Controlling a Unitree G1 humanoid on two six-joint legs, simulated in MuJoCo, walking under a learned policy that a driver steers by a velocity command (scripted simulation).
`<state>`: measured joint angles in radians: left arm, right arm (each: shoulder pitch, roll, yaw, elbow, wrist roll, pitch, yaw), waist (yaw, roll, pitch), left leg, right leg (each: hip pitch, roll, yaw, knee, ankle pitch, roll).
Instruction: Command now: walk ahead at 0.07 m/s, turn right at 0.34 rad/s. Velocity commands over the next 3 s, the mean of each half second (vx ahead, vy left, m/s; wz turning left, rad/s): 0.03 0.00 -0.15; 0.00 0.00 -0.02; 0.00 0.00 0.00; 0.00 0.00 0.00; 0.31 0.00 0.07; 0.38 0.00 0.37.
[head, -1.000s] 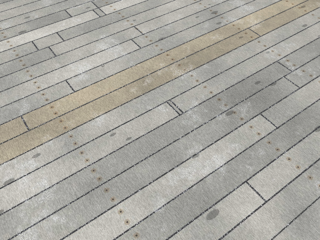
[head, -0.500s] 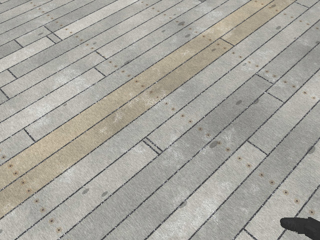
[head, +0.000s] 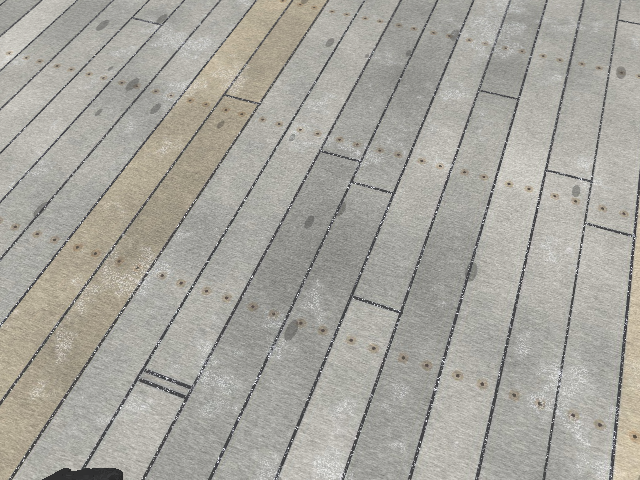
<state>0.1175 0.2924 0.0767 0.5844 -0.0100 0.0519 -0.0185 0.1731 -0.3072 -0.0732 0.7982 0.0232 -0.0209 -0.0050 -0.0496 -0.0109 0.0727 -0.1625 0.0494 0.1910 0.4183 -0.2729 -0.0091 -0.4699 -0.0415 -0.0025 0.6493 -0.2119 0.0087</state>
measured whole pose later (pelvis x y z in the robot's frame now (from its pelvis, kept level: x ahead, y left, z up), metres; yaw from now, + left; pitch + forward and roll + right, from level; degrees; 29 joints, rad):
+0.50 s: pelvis +0.04 +0.00 +0.00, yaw -3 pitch -1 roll +0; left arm 0.15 0.23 0.04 0.78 0.02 0.03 0.02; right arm 0.18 -0.25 -0.02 0.90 -0.02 0.00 0.00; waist 0.00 -0.02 0.02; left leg -0.21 0.03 0.01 0.52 -0.29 -0.02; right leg -0.26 0.01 0.02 0.49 -0.21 0.01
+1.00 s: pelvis +0.06 +0.02 +0.00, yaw -3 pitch -2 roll +0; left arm 0.16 0.24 0.05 1.04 0.00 0.02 0.05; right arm 0.18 -0.24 -0.01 1.02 -0.01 -0.01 -0.02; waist 0.00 0.00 0.04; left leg -0.14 0.00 0.02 0.45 -0.28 0.01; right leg -0.20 -0.02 0.03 0.45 -0.22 0.03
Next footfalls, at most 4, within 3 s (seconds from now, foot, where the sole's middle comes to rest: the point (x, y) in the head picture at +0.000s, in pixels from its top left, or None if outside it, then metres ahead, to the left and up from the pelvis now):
0.04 right None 0.11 -0.12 -0.78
0.34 left None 0.09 0.13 -0.78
2.76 left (284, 436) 0.52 0.09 -0.78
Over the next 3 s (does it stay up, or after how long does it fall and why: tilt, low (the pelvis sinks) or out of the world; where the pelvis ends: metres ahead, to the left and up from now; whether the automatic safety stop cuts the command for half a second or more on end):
stays up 0.46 0.02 0.00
